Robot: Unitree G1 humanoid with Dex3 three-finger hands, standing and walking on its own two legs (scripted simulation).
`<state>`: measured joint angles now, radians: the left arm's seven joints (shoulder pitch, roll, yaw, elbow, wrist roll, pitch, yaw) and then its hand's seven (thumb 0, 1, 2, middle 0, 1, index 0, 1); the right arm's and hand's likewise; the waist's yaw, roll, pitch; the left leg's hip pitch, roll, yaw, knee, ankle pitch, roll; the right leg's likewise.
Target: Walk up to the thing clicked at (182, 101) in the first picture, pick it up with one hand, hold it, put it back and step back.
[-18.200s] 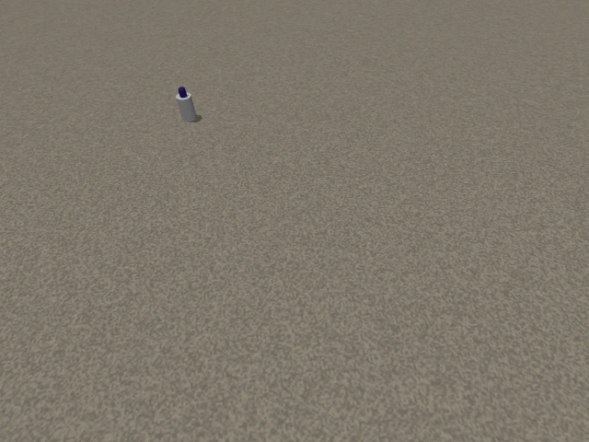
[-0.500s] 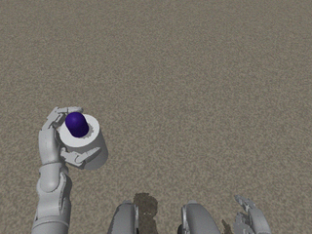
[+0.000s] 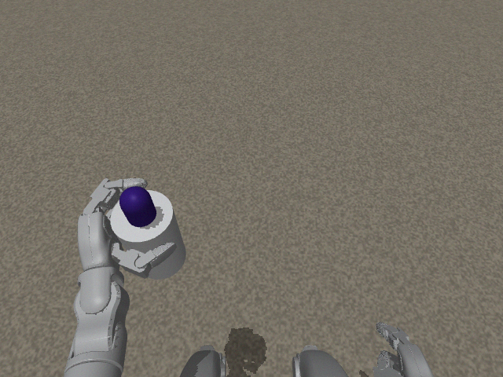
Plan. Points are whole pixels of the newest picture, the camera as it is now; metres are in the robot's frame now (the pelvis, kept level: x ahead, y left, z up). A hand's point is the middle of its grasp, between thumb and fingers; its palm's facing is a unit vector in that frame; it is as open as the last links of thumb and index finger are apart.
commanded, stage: lift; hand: left
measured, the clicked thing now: (149, 229) +0.34 +0.17 +0.03
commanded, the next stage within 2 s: hold in 0.42 s
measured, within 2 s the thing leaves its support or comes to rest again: neither
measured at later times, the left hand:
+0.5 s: hand (142, 214) +0.34 +0.17 +0.07, palm faces +0.21 -0.98 +0.01, open 11.8 cm
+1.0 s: hand (142, 209) +0.34 +0.17 +0.09, palm faces +0.20 -0.98 +0.01, open 11.8 cm
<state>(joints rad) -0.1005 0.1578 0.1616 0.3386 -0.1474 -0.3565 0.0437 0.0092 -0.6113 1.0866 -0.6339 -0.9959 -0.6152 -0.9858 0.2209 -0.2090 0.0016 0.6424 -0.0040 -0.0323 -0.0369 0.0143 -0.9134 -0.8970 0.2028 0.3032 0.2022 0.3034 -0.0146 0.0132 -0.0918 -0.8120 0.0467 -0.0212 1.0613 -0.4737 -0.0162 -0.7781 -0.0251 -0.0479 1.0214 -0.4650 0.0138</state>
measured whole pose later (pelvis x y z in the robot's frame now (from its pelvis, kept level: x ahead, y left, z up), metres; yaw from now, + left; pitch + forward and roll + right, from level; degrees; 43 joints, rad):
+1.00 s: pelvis +0.01 +0.00 +0.03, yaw +0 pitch +7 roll -1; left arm -0.11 0.14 0.13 0.38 -0.14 -0.35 0.06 0.01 -0.60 1.07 -0.64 -0.98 -0.62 -0.97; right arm 0.22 -0.21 0.00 0.67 -0.01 -0.02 -0.03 0.01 -0.91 -0.90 0.20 0.30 0.20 0.30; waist -0.01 0.02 -0.05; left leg -0.59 0.04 -0.01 0.88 -0.41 -0.02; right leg -0.57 -0.02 -0.04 0.85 -0.41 0.01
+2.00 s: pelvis +0.01 +0.00 +0.03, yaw +0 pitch +6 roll -1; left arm -0.12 0.13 0.14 0.39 -0.14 -0.34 0.07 0.00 -0.59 1.05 -0.64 -0.97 -0.63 -0.96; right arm 0.23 -0.21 -0.01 0.68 -0.01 -0.01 -0.03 0.01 -0.91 -0.90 0.20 0.30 0.20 0.30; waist -0.01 0.01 -0.04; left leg -0.56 0.04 -0.01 0.85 -0.40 -0.02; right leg -0.53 -0.02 -0.04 0.81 -0.39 0.01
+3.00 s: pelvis +0.00 +0.00 +0.03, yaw +0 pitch +6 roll -1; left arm -0.10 0.14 0.14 0.37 -0.14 -0.35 0.07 0.00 -0.57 1.03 -0.64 -0.96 -0.63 -0.95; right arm 0.22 -0.22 -0.01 0.68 -0.01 -0.01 -0.03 0.01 -0.91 -0.90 0.20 0.30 0.20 0.30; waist -0.01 0.02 -0.04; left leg -0.56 0.04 -0.01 0.85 -0.39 -0.02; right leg -0.54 -0.02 -0.04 0.82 -0.39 0.01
